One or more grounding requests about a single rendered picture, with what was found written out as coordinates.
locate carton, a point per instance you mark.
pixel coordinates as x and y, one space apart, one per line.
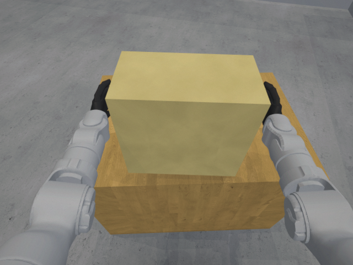
183 113

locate right robot upper arm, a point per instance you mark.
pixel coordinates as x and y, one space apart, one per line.
322 220

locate left robot hand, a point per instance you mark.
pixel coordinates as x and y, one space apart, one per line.
99 102

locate left robot upper arm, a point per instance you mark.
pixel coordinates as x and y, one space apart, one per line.
62 211

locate right robot hand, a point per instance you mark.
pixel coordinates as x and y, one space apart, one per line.
274 98

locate right robot forearm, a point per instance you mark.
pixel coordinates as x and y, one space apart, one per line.
293 162

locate left robot forearm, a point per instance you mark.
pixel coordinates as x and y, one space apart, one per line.
83 154

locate pedestal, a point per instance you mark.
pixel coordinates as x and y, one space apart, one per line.
139 203

